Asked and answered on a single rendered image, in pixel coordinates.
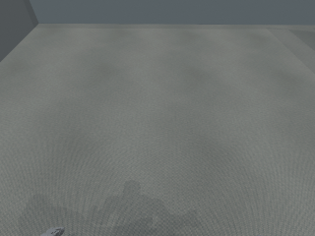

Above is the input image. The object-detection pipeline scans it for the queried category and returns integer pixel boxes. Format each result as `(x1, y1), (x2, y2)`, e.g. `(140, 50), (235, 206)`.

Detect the left robot hand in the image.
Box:
(40, 226), (65, 236)

